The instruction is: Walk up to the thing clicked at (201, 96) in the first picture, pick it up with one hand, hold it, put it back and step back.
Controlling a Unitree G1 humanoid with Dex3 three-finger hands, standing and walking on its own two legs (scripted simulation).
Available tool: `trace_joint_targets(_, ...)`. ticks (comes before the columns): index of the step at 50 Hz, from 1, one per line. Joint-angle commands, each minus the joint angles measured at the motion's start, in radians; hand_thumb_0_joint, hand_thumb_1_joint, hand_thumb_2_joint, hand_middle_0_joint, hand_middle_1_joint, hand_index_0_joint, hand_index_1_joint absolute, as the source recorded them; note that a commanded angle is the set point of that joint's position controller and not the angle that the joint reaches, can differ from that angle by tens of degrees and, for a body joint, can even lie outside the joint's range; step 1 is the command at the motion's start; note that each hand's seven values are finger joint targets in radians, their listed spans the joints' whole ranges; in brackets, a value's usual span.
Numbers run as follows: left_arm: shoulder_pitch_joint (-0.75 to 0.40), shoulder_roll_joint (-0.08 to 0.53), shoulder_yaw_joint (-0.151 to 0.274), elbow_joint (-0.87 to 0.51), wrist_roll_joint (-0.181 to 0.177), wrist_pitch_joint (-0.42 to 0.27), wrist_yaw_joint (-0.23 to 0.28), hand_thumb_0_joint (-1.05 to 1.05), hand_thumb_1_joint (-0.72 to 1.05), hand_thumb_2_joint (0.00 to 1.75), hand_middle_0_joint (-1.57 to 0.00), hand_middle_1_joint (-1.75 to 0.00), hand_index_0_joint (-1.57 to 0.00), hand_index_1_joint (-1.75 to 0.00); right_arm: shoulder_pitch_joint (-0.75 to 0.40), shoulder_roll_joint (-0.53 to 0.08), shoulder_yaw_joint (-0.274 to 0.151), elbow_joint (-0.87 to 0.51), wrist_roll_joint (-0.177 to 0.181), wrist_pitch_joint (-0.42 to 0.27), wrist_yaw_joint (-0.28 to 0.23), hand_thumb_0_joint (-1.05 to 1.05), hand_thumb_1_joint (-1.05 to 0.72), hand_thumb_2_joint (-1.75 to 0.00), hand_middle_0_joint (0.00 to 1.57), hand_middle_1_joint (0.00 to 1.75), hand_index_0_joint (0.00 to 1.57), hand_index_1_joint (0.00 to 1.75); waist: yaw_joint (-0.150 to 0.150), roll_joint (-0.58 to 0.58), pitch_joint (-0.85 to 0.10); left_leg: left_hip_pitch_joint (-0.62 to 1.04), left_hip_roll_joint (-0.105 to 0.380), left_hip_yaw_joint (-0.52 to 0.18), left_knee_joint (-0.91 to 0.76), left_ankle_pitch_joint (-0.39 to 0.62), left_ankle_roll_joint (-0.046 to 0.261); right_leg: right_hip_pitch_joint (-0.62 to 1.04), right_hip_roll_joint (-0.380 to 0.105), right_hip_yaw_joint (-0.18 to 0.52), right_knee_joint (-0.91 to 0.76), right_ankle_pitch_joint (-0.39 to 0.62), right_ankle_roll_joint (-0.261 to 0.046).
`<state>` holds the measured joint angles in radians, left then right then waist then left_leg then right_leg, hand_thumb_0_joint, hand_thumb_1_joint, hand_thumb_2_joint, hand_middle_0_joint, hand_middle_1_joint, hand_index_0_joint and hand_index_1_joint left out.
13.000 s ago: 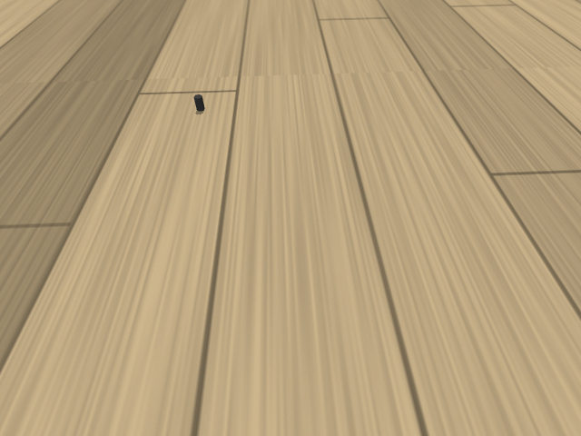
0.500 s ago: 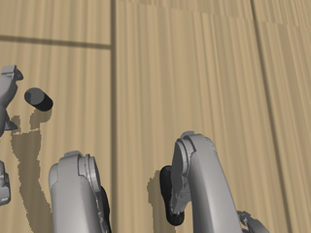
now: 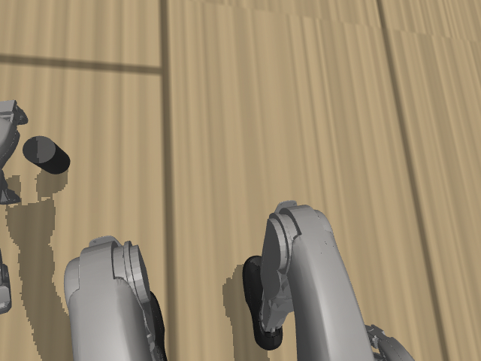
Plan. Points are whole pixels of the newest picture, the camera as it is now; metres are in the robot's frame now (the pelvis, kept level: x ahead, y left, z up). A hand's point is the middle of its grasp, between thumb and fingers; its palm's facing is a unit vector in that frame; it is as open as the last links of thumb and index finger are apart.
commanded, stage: approach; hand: left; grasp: from above
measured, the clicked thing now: (48, 156) +0.50 +0.30 -0.29
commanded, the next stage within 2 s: rest palm in 0.64 s
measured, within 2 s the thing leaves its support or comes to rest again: neither
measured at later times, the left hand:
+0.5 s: hand (33, 127) +0.51 +0.28 -0.17, palm faces -0.45 -0.06 -0.89, open 14.0 cm
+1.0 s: hand (26, 147) +0.48 +0.29 -0.18, palm faces -0.46 -0.06 -0.89, open 13.9 cm
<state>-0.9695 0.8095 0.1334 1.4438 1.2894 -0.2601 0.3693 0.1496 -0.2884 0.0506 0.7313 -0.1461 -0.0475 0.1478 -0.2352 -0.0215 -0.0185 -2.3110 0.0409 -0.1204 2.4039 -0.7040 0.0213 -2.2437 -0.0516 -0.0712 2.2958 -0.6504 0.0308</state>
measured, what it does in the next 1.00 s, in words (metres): stands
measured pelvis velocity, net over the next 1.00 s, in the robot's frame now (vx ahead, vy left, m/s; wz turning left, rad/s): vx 0.00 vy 0.00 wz -0.01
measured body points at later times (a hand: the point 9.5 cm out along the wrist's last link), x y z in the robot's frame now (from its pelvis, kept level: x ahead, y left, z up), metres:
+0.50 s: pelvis +0.00 +0.00 -0.01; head +0.27 +0.05 +0.35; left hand +0.53 +0.28 -0.12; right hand +0.01 -0.27 -0.10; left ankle +0.07 +0.12 -0.30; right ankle +0.11 -0.13 -0.30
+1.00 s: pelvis +0.00 +0.00 -0.01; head +0.25 +0.08 +0.36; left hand +0.50 +0.29 -0.13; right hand +0.07 -0.28 -0.09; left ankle +0.07 +0.12 -0.30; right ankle +0.11 -0.13 -0.30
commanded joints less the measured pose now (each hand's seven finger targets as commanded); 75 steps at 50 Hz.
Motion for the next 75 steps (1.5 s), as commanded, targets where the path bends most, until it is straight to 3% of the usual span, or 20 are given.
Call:
trace_joint_targets(1, -0.340, 0.207, -0.015, -0.148, -0.021, -0.003, 0.041, 0.00, -0.53, 0.98, -0.06, -1.06, -0.07, -1.05, 0.226, -0.249, -0.072, 0.009, -0.002, -0.004, -0.009, 0.00, -0.91, -0.90, 0.20, 0.30, 0.20, 0.30, -0.040, 0.324, -0.673, 0.523, -0.037, 0.067, -0.252, 0.182, 0.003, 0.291, 0.059, -0.080, -0.208, 0.184, -0.065)
trace_joint_targets(7, -0.493, 0.178, -0.052, -0.133, -0.011, 0.007, 0.067, 0.00, -0.52, 0.97, -0.06, -1.07, -0.08, -1.05, 0.253, -0.253, -0.060, 0.022, -0.011, -0.020, -0.013, 0.00, -0.91, -0.90, 0.20, 0.30, 0.20, 0.30, -0.105, 0.342, -0.669, 0.534, -0.033, 0.058, -0.229, 0.183, 0.003, 0.269, 0.059, -0.090, -0.198, 0.194, -0.061)
trace_joint_targets(13, -0.544, 0.265, -0.020, -0.030, 0.037, 0.081, 0.099, 0.00, -0.54, 0.99, -0.06, -1.05, -0.07, -1.04, 0.260, -0.271, -0.029, 0.009, -0.023, -0.018, -0.017, 0.00, -0.91, -0.90, 0.20, 0.30, 0.20, 0.30, -0.107, 0.420, -0.691, 0.566, -0.034, 0.057, -0.238, 0.228, -0.006, 0.260, 0.056, -0.097, -0.170, 0.232, -0.066)
trace_joint_targets(21, -0.374, 0.325, 0.004, 0.006, -0.040, 0.182, 0.006, 0.00, -0.53, 0.97, -0.06, -1.06, -0.08, -1.05, 0.255, -0.278, -0.010, -0.055, 0.015, 0.006, -0.011, 0.00, -0.91, -0.90, 0.20, 0.30, 0.20, 0.30, -0.069, 0.312, -0.695, 0.430, -0.036, 0.085, -0.229, 0.249, 0.021, 0.420, 0.064, -0.076, -0.200, 0.261, -0.056)
trace_joint_targets(28, -0.288, 0.289, -0.003, -0.120, -0.104, 0.082, -0.099, 0.00, -0.51, 0.94, -0.07, -1.07, -0.09, -1.04, 0.258, -0.266, -0.012, -0.050, 0.014, 0.025, -0.008, 0.00, -0.90, -0.90, 0.20, 0.30, 0.20, 0.30, -0.062, 0.241, -0.640, 0.362, -0.037, 0.079, -0.208, 0.213, 0.022, 0.451, 0.067, -0.073, -0.212, 0.223, -0.048)
trace_joint_targets(33, -0.339, 0.260, -0.003, -0.289, -0.078, -0.030, -0.037, 0.00, -0.51, 0.96, -0.07, -1.07, -0.08, -1.05, 0.265, -0.259, -0.040, -0.036, 0.007, 0.020, -0.002, 0.00, -0.90, -0.90, 0.20, 0.30, 0.20, 0.30, -0.062, 0.355, -0.711, 0.480, -0.032, 0.066, -0.205, 0.207, -0.002, 0.393, 0.070, -0.088, -0.198, 0.211, -0.058)
trace_joint_targets(37, -0.422, 0.269, 0.016, -0.387, -0.046, -0.030, 0.042, 0.00, -0.53, 1.02, -0.07, -1.05, -0.07, -1.04, 0.254, -0.271, -0.081, -0.028, 0.002, 0.011, -0.008, 0.00, -0.90, -0.90, 0.20, 0.30, 0.20, 0.30, -0.049, 0.466, -0.768, 0.609, -0.030, 0.056, -0.254, 0.185, -0.020, 0.294, 0.058, -0.091, -0.188, 0.186, -0.072)
trace_joint_targets(40, -0.437, 0.167, -0.046, -0.218, -0.014, 0.018, 0.070, 0.00, -0.58, 1.03, -0.06, -0.97, -0.04, -0.99, 0.255, -0.260, -0.070, 0.005, 0.002, 0.005, -0.010, 0.00, -0.90, -0.90, 0.20, 0.30, 0.20, 0.30, -0.096, 0.421, -0.678, 0.571, -0.031, 0.052, -0.260, 0.164, -0.014, 0.229, 0.062, -0.103, -0.191, 0.176, -0.073)
trace_joint_targets(46, -0.406, 0.142, -0.092, 0.059, 0.000, 0.083, 0.061, 0.00, -0.50, 1.05, -0.11, -1.01, -0.10, -1.02, 0.239, -0.268, -0.029, 0.011, -0.006, -0.017, -0.012, 0.00, -0.90, -0.90, 0.20, 0.30, 0.20, 0.30, -0.113, 0.289, -0.551, 0.449, -0.041, 0.062, -0.231, 0.156, 0.008, 0.239, 0.061, -0.100, -0.201, 0.175, -0.064)
trace_joint_targets(51, -0.429, 0.214, -0.061, 0.079, 0.004, 0.079, 0.044, 0.00, -0.50, 0.97, -0.08, -1.01, -0.09, -1.00, 0.235, -0.283, -0.007, -0.020, -0.015, -0.031, -0.007, 0.00, -0.90, -0.90, 0.20, 0.30, 0.20, 0.30, -0.125, 0.312, -0.578, 0.474, -0.038, 0.052, -0.217, 0.199, 0.003, 0.279, 0.059, -0.102, -0.178, 0.210, -0.059)
trace_joint_targets(58, -0.429, 0.335, 0.024, 0.048, 0.024, 0.032, 0.104, 0.00, -0.51, 0.97, -0.07, -1.00, -0.07, -1.00, 0.234, -0.289, 0.019, -0.047, -0.038, -0.033, 0.001, 0.00, -0.89, -0.90, 0.20, 0.30, 0.20, 0.30, -0.123, 0.380, -0.617, 0.467, -0.035, 0.051, -0.198, 0.206, -0.001, 0.315, 0.067, -0.112, -0.152, 0.214, -0.061)
trace_joint_targets(60, -0.464, 0.347, 0.026, 0.042, 0.027, 0.023, 0.114, 0.00, -0.52, 0.99, -0.07, -1.00, -0.06, -1.00, 0.234, -0.295, 0.026, -0.047, -0.048, -0.046, 0.005, 0.00, -0.89, -0.90, 0.20, 0.30, 0.20, 0.30, -0.152, 0.377, -0.590, 0.456, -0.031, 0.055, -0.168, 0.186, 0.004, 0.297, 0.069, -0.112, -0.151, 0.208, -0.057)
trace_joint_targets(61, -0.450, 0.370, 0.039, -0.001, 0.028, 0.016, 0.125, 0.00, -0.52, 1.00, -0.07, -0.99, -0.06, -1.00, 0.241, -0.303, 0.025, -0.050, -0.051, -0.048, 0.004, 0.00, -0.89, -0.90, 0.20, 0.30, 0.20, 0.30, -0.133, 0.403, -0.628, 0.477, -0.032, 0.052, -0.178, 0.212, 0.000, 0.323, 0.068, -0.114, -0.151, 0.225, -0.057)
trace_joint_targets(64, -0.401, 0.388, 0.054, 0.008, 0.027, 0.017, 0.142, 0.00, -0.53, 1.03, -0.08, -0.99, -0.07, -1.00, 0.257, -0.304, 0.030, -0.037, -0.061, -0.056, 0.009, 0.00, -0.89, -0.90, 0.20, 0.30, 0.20, 0.30, -0.131, 0.412, -0.649, 0.476, -0.027, 0.052, -0.157, 0.235, 0.000, 0.353, 0.073, -0.117, -0.140, 0.252, -0.055)
trace_joint_targets(66, -0.403, 0.392, 0.057, 0.030, 0.019, 0.021, 0.140, 0.00, -0.52, 1.01, -0.08, -0.99, -0.07, -1.00, 0.268, -0.309, 0.036, -0.029, -0.071, -0.063, 0.018, 0.00, -0.89, -0.90, 0.20, 0.30, 0.20, 0.30, -0.153, 0.390, -0.614, 0.434, -0.026, 0.052, -0.146, 0.226, 0.006, 0.359, 0.074, -0.117, -0.139, 0.253, -0.050)
trace_joint_targets(69, -0.386, 0.422, 0.065, 0.005, 0.009, 0.022, 0.138, 0.00, -0.51, 1.04, -0.09, -1.00, -0.08, -1.01, 0.269, -0.319, 0.037, -0.032, -0.072, -0.069, 0.020, 0.00, -0.89, -0.90, 0.20, 0.30, 0.20, 0.30, -0.128, 0.419, -0.627, 0.447, -0.023, 0.045, -0.153, 0.223, 0.001, 0.358, 0.077, -0.125, -0.141, 0.242, -0.053)
trace_joint_targets(70, -0.364, 0.376, 0.038, 0.026, 0.006, 0.026, 0.134, 0.00, -0.51, 1.04, -0.09, -0.99, -0.07, -1.00, 0.256, -0.310, 0.044, -0.039, -0.073, -0.073, 0.025, 0.00, -0.89, -0.90, 0.20, 0.30, 0.20, 0.30, -0.132, 0.419, -0.632, 0.468, -0.021, 0.040, -0.150, 0.237, -0.004, 0.349, 0.077, -0.130, -0.127, 0.252, -0.057)
trace_joint_targets(72, -0.374, 0.389, 0.043, 0.048, 0.005, 0.030, 0.135, 0.00, -0.49, 1.04, -0.09, -1.01, -0.08, -1.02, 0.264, -0.322, 0.041, -0.029, -0.077, -0.075, 0.031, 0.00, -0.89, -0.90, 0.20, 0.30, 0.20, 0.30, -0.153, 0.408, -0.605, 0.450, -0.019, 0.035, -0.141, 0.234, -0.001, 0.339, 0.081, -0.138, -0.123, 0.258, -0.054)
trace_joint_targets(74, -0.376, 0.370, 0.020, 0.045, 0.002, 0.031, 0.127, 0.00, -0.51, 1.03, -0.08, -1.00, -0.07, -1.01, 0.251, -0.320, 0.051, -0.036, -0.075, -0.078, 0.037, 0.00, -0.89, -0.90, 0.20, 0.30, 0.20, 0.30, -0.147, 0.415, -0.583, 0.441, -0.019, 0.034, -0.146, 0.231, -0.002, 0.338, 0.083, -0.137, -0.124, 0.251, -0.056)
trace_joint_targets(75, -0.373, 0.410, 0.046, 0.030, 0.003, 0.030, 0.133, 0.00, -0.50, 1.04, -0.09, -1.00, -0.08, -1.01, 0.250, -0.325, 0.049, -0.027, -0.076, -0.076, 0.034, 0.00, -0.89, -0.90, 0.20, 0.30, 0.20, 0.30, -0.139, 0.410, -0.612, 0.451, -0.018, 0.032, -0.144, 0.246, -0.001, 0.360, 0.085, -0.138, -0.129, 0.265, -0.055)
